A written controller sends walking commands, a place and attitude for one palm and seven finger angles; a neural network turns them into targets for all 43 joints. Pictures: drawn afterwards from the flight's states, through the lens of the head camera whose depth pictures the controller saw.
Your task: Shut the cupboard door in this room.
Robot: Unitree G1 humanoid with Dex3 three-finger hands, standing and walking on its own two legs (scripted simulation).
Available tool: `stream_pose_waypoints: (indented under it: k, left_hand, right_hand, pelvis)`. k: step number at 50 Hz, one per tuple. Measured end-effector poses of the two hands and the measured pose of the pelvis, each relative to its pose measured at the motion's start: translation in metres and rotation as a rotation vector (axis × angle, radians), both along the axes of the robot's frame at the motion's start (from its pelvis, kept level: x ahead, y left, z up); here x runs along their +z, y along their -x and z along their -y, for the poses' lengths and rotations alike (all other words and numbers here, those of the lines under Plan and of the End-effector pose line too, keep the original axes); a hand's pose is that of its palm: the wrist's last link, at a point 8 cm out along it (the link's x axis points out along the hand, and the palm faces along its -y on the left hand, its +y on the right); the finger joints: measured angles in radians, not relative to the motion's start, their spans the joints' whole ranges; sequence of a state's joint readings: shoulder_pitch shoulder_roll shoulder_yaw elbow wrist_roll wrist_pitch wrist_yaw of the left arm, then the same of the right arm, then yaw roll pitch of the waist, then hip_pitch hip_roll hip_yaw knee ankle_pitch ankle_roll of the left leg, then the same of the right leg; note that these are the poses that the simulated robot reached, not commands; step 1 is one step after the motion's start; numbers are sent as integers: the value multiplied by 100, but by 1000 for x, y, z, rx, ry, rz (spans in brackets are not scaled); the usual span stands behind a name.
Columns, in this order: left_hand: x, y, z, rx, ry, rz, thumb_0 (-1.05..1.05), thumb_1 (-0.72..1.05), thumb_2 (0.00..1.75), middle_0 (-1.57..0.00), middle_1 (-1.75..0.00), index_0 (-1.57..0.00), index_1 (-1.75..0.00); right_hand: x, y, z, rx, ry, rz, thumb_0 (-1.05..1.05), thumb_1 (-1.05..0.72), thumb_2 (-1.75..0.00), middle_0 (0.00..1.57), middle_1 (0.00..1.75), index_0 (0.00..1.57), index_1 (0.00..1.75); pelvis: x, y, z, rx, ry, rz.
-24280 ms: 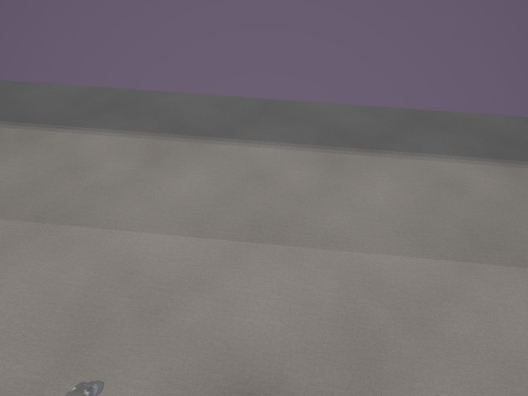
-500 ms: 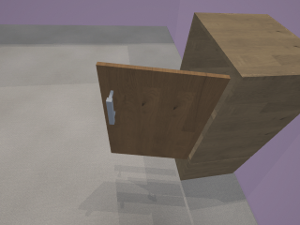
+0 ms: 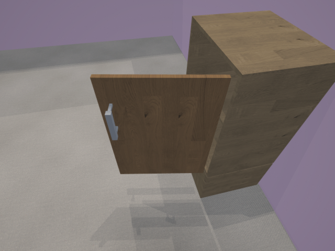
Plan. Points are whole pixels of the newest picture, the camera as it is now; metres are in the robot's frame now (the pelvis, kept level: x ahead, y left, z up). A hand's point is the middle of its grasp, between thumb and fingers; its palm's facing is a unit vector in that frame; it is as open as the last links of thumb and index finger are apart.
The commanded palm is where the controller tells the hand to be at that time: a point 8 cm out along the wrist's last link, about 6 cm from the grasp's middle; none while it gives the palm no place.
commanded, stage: come to a stop and stand still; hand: left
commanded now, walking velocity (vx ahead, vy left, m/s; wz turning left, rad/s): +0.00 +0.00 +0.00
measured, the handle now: (112, 122) +0.53 +0.22 -0.05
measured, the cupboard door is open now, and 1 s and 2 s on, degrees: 78 78 78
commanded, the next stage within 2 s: look again from close up in 0.20 s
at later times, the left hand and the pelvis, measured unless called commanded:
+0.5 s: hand out of the picture -0.02 +0.14 -0.19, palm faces +0.04 -0.99 -0.16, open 7.4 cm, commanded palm none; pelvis +0.00 +0.00 -0.01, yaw +1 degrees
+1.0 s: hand out of the picture -0.03 +0.18 -0.19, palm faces +0.03 -0.99 -0.16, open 7.4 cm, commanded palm none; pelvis +0.00 +0.01 -0.01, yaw +1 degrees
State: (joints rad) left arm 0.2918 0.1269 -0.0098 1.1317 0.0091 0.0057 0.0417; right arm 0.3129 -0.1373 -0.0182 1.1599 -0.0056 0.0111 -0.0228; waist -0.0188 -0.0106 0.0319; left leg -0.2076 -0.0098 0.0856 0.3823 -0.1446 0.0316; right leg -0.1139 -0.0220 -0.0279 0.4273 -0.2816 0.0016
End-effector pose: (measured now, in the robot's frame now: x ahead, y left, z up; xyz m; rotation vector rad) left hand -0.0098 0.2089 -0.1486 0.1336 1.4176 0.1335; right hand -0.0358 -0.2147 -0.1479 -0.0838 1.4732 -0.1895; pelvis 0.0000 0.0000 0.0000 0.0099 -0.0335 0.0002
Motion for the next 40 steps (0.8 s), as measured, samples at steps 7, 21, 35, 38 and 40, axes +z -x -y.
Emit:
stream_pose_waypoints:
  k: [7, 21, 35, 38, 40]
  left_hand:
    - [-2, 14, 14, 17, 18, -26, 1, 91, 89, -20, -30, -20, -30]
    - [-6, 24, 24, 17, 23, -15, 1, 91, 89, -20, -30, -20, -30]
    - [-8, 0, -10, 8, -9, 92, 1, 91, 89, -20, -30, -20, -30]
    - [-8, 0, -14, 6, -12, 95, 1, 91, 89, -20, -30, -20, -30]
    - [-7, 2, -16, 6, -11, 93, 1, 91, 89, -20, -30, -20, -30]
  right_hand:
    - [0, 23, -4, -15, -19, -54, 1, -91, -90, 20, 30, 20, 30]
    - [-5, -19, 1, 47, -9, 63, 2, -93, -90, 20, 30, 20, 30]
    - [6, -62, 13, 103, 54, 207, 2, -93, -90, 20, 30, 20, 30]
    - [8, -63, 12, 108, 56, 211, 1, -93, -90, 20, 30, 20, 30]
    - [9, -63, 11, 111, 56, 207, 1, -93, -90, 20, 30, 20, 30]
  pelvis:
    - [0, 2, 7, 4, 2, -2]
    - [-6, 1, 8, 12, 25, -8]
    - [-8, 5, -1, 14, 19, 1]
    - [-7, 6, -2, 15, 19, -1]
    - [-6, 7, -3, 15, 19, -3]
